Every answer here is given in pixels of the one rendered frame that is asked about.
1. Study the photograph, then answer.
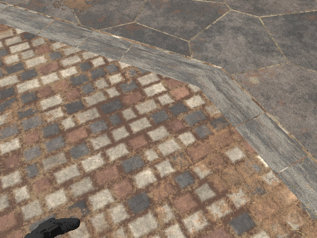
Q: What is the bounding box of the robot left hand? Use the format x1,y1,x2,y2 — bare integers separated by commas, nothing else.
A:
22,217,80,238

